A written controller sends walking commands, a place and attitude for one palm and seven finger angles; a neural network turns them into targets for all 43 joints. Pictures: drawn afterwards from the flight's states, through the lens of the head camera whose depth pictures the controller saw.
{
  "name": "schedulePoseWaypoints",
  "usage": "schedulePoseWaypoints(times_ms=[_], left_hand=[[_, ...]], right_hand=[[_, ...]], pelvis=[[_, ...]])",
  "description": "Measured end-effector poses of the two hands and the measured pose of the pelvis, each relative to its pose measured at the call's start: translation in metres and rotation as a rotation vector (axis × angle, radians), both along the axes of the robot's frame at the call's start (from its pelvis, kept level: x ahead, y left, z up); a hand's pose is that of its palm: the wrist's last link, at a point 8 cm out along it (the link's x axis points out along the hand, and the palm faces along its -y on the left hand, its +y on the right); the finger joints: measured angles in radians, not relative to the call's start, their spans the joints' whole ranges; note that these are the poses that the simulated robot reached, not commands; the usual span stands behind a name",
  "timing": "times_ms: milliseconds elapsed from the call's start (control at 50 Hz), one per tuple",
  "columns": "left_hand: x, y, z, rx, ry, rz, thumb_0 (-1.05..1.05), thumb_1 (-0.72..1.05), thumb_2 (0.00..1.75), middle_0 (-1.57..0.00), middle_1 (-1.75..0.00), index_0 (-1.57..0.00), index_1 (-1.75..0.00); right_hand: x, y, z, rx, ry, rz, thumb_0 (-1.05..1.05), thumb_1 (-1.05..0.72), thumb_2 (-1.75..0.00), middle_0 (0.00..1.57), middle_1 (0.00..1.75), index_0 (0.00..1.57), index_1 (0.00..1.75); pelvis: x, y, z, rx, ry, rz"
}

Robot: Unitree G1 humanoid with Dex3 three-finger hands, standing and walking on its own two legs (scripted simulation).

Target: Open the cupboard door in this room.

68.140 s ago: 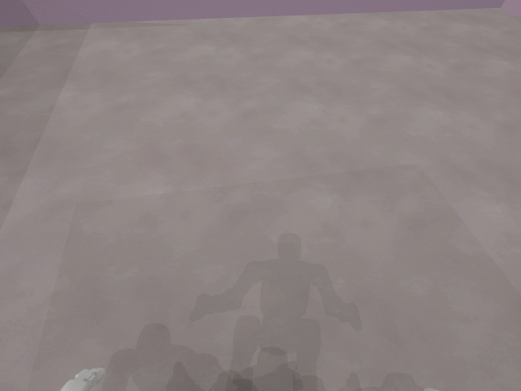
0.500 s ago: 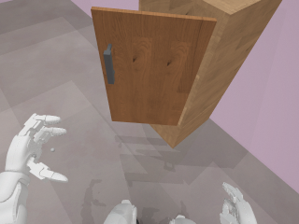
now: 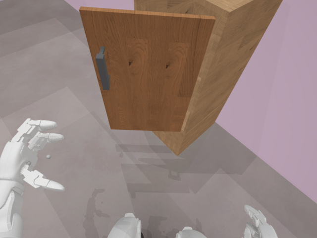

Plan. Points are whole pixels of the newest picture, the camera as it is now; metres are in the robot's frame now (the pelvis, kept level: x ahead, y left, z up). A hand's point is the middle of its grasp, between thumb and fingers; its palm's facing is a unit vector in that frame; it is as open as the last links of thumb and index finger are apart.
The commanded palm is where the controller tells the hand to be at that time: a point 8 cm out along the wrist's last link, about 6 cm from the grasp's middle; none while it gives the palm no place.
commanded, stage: raise the hand with hooked fingers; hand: left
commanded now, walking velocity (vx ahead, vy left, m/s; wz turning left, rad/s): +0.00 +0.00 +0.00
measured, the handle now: (104, 69) +0.59 +0.21 +0.03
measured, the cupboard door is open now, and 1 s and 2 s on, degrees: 47 47 47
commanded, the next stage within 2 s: move the hooked fingers beside the handle in 0.10 s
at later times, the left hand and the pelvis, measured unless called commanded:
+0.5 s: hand (61, 135) +0.34 +0.26 +0.04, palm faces +0.05 -1.00 -0.04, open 14.0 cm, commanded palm +0.32 +0.31 +0.04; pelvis +0.00 -0.02 -0.01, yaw +0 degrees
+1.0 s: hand (70, 110) +0.42 +0.26 +0.04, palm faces +0.04 -1.00 -0.03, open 14.0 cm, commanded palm +0.40 +0.31 +0.04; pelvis +0.01 -0.01 -0.02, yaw -2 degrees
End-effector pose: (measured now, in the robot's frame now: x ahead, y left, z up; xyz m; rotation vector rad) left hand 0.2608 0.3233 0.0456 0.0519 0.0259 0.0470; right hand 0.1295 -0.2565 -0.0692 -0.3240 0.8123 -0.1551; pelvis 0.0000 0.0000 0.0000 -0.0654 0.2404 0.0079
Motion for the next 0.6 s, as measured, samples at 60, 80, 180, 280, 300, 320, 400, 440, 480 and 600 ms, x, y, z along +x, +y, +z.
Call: schedulePoseWaypoints(times_ms=[60,80,180,280,300,320,400,440,480,600], left_hand=[[-0.001,-0.003,0.003,0.005,-0.001,-0.005,-0.01,-0.5,0.3,-0.3,-1.2,-0.3,-1.2],[-0.001,-0.004,0.004,0.004,-0.002,-0.003,-0.01,-0.5,0.3,-0.3,-1.2,-0.3,-1.2],[-0.001,-0.005,0.005,-0.004,0.0,0.02,-0.01,-0.5,0.3,-0.3,-1.2,-0.3,-1.2],[0.002,-0.011,0.001,-0.007,0.011,0.014,-0.01,-0.5,0.3,-0.3,-1.2,-0.3,-1.2],[0.005,-0.012,0.0,-0.007,0.011,0.014,-0.01,-0.5,0.3,-0.3,-1.2,-0.3,-1.2],[0.008,-0.012,-0.001,-0.007,0.009,0.016,-0.01,-0.5,0.3,-0.3,-1.2,-0.3,-1.2],[0.027,-0.011,-0.003,-0.011,-0.011,0.023,-0.01,-0.5,0.3,-0.3,-1.2,-0.3,-1.2],[0.038,-0.012,-0.002,-0.01,-0.018,0.016,-0.01,-0.5,0.3,-0.3,-1.2,-0.3,-1.2],[0.05,-0.012,-0.001,-0.009,-0.016,0.006,-0.01,-0.5,0.3,-0.3,-1.2,-0.3,-1.2],[0.076,-0.01,0.002,-0.019,0.011,-0.008,-0.01,-0.5,0.3,-0.3,-1.2,-0.3,-1.2]], right_hand=[[0.005,0.0,-0.001,0.015,-0.012,0.002,0.01,-0.91,-0.9,0.2,0.3,0.21,0.3],[0.006,0.001,-0.002,0.019,-0.015,0.004,0.01,-0.91,-0.9,0.2,0.3,0.21,0.3],[0.014,0.001,-0.006,0.038,-0.027,0.016,0.01,-0.91,-0.9,0.2,0.3,0.21,0.3],[0.018,-0.003,-0.01,0.041,-0.028,0.026,0.01,-0.91,-0.9,0.21,0.3,0.21,0.3],[0.019,-0.004,-0.011,0.038,-0.025,0.028,0.01,-0.91,-0.9,0.21,0.3,0.21,0.3],[0.019,-0.006,-0.012,0.034,-0.022,0.03,0.01,-0.91,-0.9,0.21,0.3,0.21,0.3],[0.016,-0.013,-0.018,0.016,-0.001,0.023,0.01,-0.91,-0.9,0.21,0.3,0.21,0.3],[0.013,-0.016,-0.02,0.01,0.013,0.014,0.01,-0.91,-0.9,0.21,0.3,0.21,0.3],[0.009,-0.019,-0.022,0.006,0.028,-0.001,0.01,-0.91,-0.9,0.2,0.3,0.21,0.3],[-0.01,-0.028,-0.025,0.006,0.08,-0.055,0.01,-0.91,-0.9,0.2,0.3,0.21,0.3]], pelvis=[[0.001,-0.003,0.0,0.002,0.0,0.0],[0.001,-0.004,0.0,0.003,0.001,0.0],[0.002,-0.009,-0.001,0.008,0.004,0.003],[0.003,-0.015,-0.003,0.011,0.009,0.005],[0.003,-0.016,-0.004,0.011,0.011,0.005],[0.002,-0.017,-0.005,0.011,0.013,0.005],[0.001,-0.021,-0.01,0.008,0.022,0.008],[0.001,-0.023,-0.011,0.008,0.027,0.006],[0.001,-0.024,-0.012,0.008,0.034,0.002],[0.006,-0.024,-0.011,0.011,0.053,-0.014]])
